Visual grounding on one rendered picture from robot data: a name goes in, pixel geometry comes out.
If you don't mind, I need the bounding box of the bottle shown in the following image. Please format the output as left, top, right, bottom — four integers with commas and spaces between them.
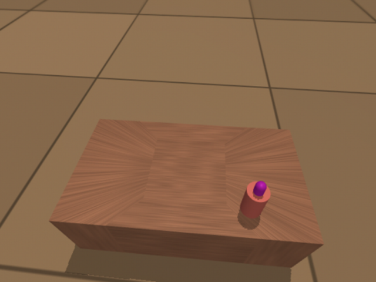
240, 181, 271, 219

